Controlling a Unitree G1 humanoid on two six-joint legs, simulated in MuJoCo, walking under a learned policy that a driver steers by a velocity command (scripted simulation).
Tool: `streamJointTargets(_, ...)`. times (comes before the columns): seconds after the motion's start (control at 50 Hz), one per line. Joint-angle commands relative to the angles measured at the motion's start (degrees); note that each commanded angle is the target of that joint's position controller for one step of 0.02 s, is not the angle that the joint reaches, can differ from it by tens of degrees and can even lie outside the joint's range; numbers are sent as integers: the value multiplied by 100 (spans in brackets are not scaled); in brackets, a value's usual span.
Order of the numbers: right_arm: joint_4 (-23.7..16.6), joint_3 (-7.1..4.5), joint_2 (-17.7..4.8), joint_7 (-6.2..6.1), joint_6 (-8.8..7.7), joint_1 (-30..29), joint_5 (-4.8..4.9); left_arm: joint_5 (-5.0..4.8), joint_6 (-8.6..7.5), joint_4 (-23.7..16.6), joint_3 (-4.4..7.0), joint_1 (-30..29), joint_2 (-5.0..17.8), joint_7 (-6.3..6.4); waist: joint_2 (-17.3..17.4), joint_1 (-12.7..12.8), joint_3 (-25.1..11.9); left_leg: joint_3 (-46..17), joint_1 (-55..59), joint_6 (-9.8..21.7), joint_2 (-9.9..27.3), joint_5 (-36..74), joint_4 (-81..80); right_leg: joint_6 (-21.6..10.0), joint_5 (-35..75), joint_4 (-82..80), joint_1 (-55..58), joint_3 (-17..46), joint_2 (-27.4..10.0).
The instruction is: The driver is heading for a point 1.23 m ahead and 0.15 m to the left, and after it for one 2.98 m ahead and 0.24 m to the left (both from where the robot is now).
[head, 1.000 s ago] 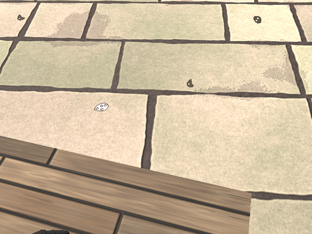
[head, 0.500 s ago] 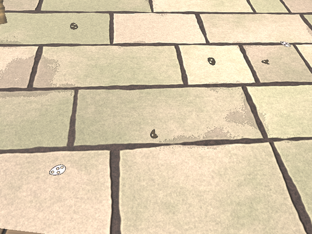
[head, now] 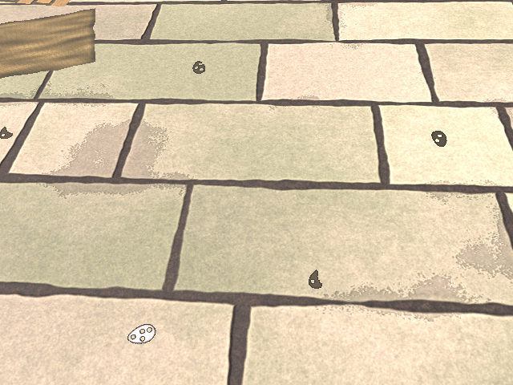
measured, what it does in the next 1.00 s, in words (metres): walks ahead: left foot, then right foot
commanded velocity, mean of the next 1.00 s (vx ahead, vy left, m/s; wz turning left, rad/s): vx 0.37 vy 0.00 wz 0.20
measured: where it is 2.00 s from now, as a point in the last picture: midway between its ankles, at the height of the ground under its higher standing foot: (240, 289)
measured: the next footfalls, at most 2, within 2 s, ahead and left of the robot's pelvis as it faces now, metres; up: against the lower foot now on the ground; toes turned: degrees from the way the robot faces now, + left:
left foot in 0.32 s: +0.30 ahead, +0.12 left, +0.00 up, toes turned +16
right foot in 0.84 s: +0.55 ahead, +0.06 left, +0.00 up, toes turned +13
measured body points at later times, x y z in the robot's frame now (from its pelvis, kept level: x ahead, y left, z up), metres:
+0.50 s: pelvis +0.24 +0.07 -0.01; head +0.27 +0.09 +0.44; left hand +0.26 +0.35 -0.14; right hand +0.40 -0.17 -0.14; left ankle +0.26 +0.11 -0.75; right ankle +0.27 -0.10 -0.66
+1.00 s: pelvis +0.43 +0.09 -0.01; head +0.47 +0.08 +0.43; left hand +0.45 +0.37 -0.14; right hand +0.58 -0.15 -0.15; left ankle +0.36 +0.20 -0.67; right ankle +0.52 +0.05 -0.75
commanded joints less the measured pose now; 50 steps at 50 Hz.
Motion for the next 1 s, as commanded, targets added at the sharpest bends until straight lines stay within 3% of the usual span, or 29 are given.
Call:
streamJointTargets(0.02,-351,10,-16,81,52,-142,-34,-46,-140,-38,122,440,535,23,-749,6,83,-110,-1110,-108,250,520,68,-400,1800,-919,703,888,-1569)
streamJointTargets(0.1,-687,116,57,168,50,-1000,-36,-11,-137,93,106,580,507,30,-703,85,367,137,-1134,-153,224,1248,-1005,-414,2005,-1010,566,246,-1437)
streamJointTargets(0.2,-1039,230,21,243,26,-1792,-61,2,-79,271,173,941,771,65,-639,240,505,671,-627,137,68,1158,-2236,-380,2679,-835,989,-257,-1599)
streamJointTargets(0.26,-1044,187,-137,182,30,-1572,-86,19,27,339,225,1003,984,116,-780,73,238,1012,54,490,-372,424,-2504,-279,4906,94,1421,-589,-1637)
streamJointTargets(0.28,-941,141,-234,149,24,-1171,-85,29,88,341,254,996,1076,125,-815,-100,-3,1079,499,635,-588,123,-2585,-281,5542,791,1502,-656,-1637)
streamJointTargets(0.3,-763,67,-362,107,-13,-539,-93,22,153,327,278,1005,1158,121,-788,-340,-379,1051,1269,797,-786,13,-2830,-257,5478,1790,1327,-688,-1628)
streamJointTargets(0.32,-468,-68,-625,19,-56,400,-151,15,182,244,280,938,1166,99,-467,-773,-876,649,2656,1031,-690,95,-3259,-80,4373,3259,478,-758,-1508)
streamJointTargets(0.34,-445,-253,-1281,-85,-45,708,-178,-60,158,-88,158,1068,589,15,658,-640,-1449,-1747,4411,1635,969,-492,-3435,225,303,5321,-1711,-732,-872)
streamJointTargets(0.36,-587,-296,-1591,-102,20,679,3,-39,89,-463,217,640,794,-50,784,-578,-1821,-4311,4850,2169,1791,-224,-4404,377,-2000,6462,-3032,390,75)
streamJointTargets(0.38,-511,-260,-1432,-151,69,518,70,-16,35,-595,241,-6,912,-77,86,-596,-1029,-3432,4385,1954,1608,32,-4598,313,-1371,6382,-3593,935,-317)
streamJointTargets(0.4,-511,-189,-1126,-187,49,193,105,-66,-31,-589,194,30,818,-89,-164,-346,-385,-2717,3509,1753,1447,588,-4671,291,-828,5862,-3435,901,-558)
streamJointTargets(0.42,-552,-128,-884,-202,6,-101,100,-36,-25,-477,198,174,774,-73,-402,-61,-80,-2202,2859,1492,1101,1211,-4738,302,-653,5337,-3046,918,-725)
streamJointTargets(0.46,-605,-39,-652,-218,-101,-341,156,155,186,-413,187,440,707,-80,-296,241,-112,-1597,2190,1337,673,1953,-4820,451,-596,4856,-2363,958,-817)
streamJointTargets(0.48,-593,-30,-658,-205,-169,-256,167,182,274,-441,188,437,674,-101,-262,270,-164,-1516,2080,1350,579,2240,-4819,519,-592,4736,-2281,907,-785)
streamJointTargets(0.52,-503,-18,-689,-188,-261,-39,147,155,366,-440,160,385,551,-157,-198,273,-149,-1204,1998,1258,489,2285,-5007,572,-221,4315,-2350,770,-798)
streamJointTargets(0.56,-371,32,-626,-192,-308,247,127,121,382,-510,150,40,530,-166,-119,155,85,-915,2068,1031,472,3472,-5030,589,233,3808,-2540,663,-806)
streamJointTargets(0.62,-263,109,-547,-204,-320,439,99,29,379,-547,109,-262,487,-171,60,20,10,-359,2424,559,357,4898,-4785,462,755,3064,-2476,544,-659)
streamJointTargets(0.72,-104,209,-488,-332,-283,534,5,-46,357,-557,30,-688,436,-159,186,-196,25,60,2944,378,522,5041,-4640,172,1149,1984,-2103,480,-277)
streamJointTargets(0.76,-81,201,-562,-415,-249,419,0,4,331,-524,62,-555,560,-147,227,-99,30,105,3180,383,677,5534,-4242,26,685,1752,-1902,443,-71)
streamJointTargets(0.8,-96,156,-698,-505,-208,275,37,45,275,-369,133,-3,721,-117,255,124,-147,80,3404,364,757,6253,-3383,-179,152,1422,-1456,343,192)
streamJointTargets(0.82,-116,129,-773,-526,-182,168,54,52,223,-236,171,459,765,-97,155,362,-304,135,3385,314,681,5989,-2609,-300,403,900,-1022,393,242)
streamJointTargets(0.84,-228,98,-872,-532,-188,10,92,76,157,-129,230,975,926,-71,-123,668,-593,324,2831,159,397,4799,-1419,-510,2156,446,-137,857,-114)
streamJointTargets(0.86,-488,163,-548,-503,-229,323,126,65,160,-184,391,1108,1560,-46,-1238,386,-1063,684,1327,-109,-495,783,530,-1208,5765,971,1180,2528,-1583)
streamJointTargets(0.88,-474,196,-353,-441,-151,661,102,-159,263,-202,401,1026,1525,-75,-1518,185,-1774,91,291,-215,-1089,-2023,1576,-2120,6682,652,1744,3891,-2295)
streamJointTargets(0.9,-378,206,-448,-411,-70,559,-54,-278,328,-332,388,651,1329,-112,-660,122,-1396,-346,185,-252,-603,-1726,1729,-2045,5304,425,1112,3454,-2120)
streamJointTargets(0.94,-518,157,-552,-335,-11,-11,-64,-147,491,-476,265,7,808,-105,-179,-20,-311,-326,-45,-302,-214,-1198,1010,-1553,1591,-282,-208,2958,-1408)
streamJointTargets(0.96,-622,157,-561,-302,56,-156,-94,-128,537,-482,260,-57,773,-82,-339,-53,-138,-304,53,-342,-91,-981,513,-1338,160,-599,-565,2853,-1110)
streamJointTargets(1.0,-644,198,-448,-233,147,-153,-135,-75,540,-463,310,-18,915,-78,-676,-40,-149,-156,218,-461,-131,-587,8,-1173,-1097,-921,-787,2847,-775)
